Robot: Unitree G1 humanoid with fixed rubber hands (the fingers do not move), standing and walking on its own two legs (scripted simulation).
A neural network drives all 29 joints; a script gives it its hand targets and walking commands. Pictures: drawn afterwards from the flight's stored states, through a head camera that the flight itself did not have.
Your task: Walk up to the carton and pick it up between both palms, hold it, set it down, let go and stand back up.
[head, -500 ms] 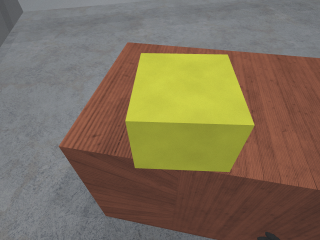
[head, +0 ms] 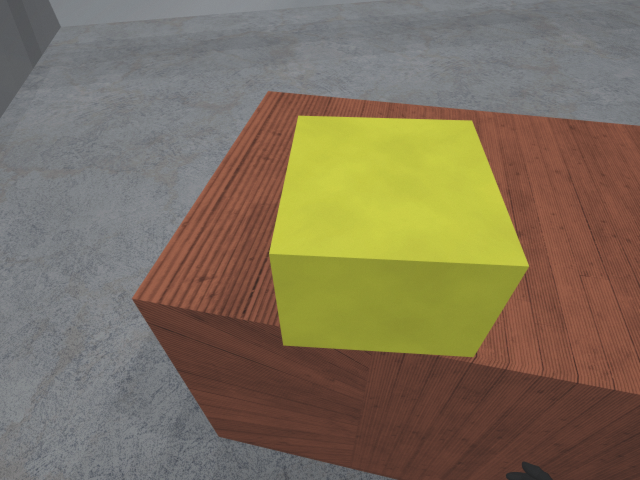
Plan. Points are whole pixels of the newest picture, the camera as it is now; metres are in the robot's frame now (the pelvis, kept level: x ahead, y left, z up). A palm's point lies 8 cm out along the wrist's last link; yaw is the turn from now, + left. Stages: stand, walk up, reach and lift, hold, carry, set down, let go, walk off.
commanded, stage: walk up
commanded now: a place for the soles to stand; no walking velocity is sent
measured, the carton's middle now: (380, 229) +0.47 -0.06 +0.06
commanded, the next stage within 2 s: reach and lift in 0.14 s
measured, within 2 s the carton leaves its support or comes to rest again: neither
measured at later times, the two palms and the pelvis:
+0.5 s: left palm (174, 450) +0.19 +0.22 -0.06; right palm out of the picture +0.12 -0.28 -0.06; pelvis -0.01 -0.02 +0.01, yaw -9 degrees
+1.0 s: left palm (155, 436) +0.20 +0.22 -0.01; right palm out of the picture +0.15 -0.26 -0.02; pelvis +0.01 -0.02 +0.02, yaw -10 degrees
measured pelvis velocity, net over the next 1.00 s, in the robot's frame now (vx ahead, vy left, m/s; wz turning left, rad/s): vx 0.01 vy -0.02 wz -0.17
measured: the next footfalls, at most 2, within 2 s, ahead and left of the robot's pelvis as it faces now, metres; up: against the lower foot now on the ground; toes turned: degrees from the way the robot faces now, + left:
none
